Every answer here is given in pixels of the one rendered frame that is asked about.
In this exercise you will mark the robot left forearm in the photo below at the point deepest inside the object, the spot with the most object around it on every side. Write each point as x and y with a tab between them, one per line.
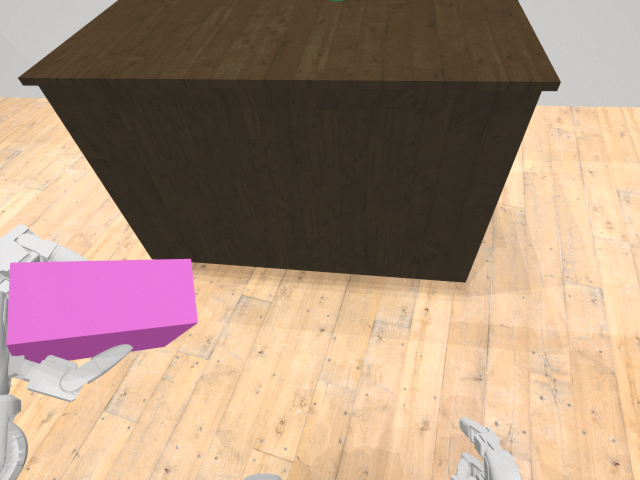
13	442

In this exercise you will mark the left robot hand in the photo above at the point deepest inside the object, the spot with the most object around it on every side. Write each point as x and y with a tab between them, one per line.
54	376

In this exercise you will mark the table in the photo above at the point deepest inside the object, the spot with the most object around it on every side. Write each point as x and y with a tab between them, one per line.
367	137

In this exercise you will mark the sponge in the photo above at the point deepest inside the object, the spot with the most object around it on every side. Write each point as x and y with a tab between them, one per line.
78	309

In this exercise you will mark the right robot hand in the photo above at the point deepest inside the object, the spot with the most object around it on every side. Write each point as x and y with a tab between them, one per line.
498	463

